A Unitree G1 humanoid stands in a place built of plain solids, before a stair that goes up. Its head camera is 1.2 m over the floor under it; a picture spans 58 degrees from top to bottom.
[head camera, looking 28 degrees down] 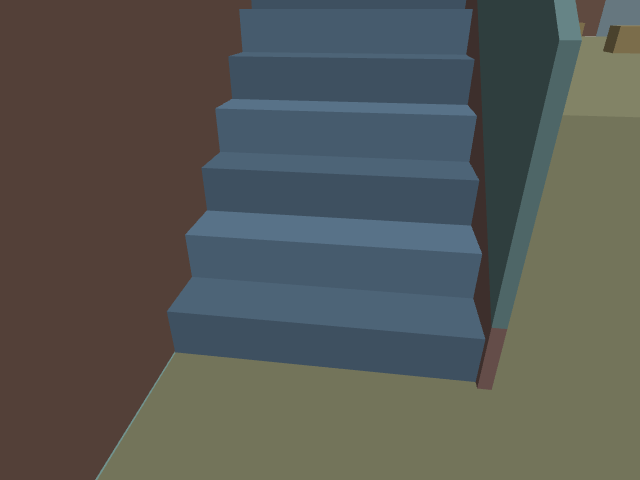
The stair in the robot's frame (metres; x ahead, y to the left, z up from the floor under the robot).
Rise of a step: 0.20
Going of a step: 0.24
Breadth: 1.16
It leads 8 degrees to the right of straight ahead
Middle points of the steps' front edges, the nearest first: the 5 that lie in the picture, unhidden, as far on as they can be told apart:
1.23 0.00 0.20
1.47 -0.03 0.40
1.71 -0.06 0.60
1.94 -0.09 0.80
2.18 -0.13 1.00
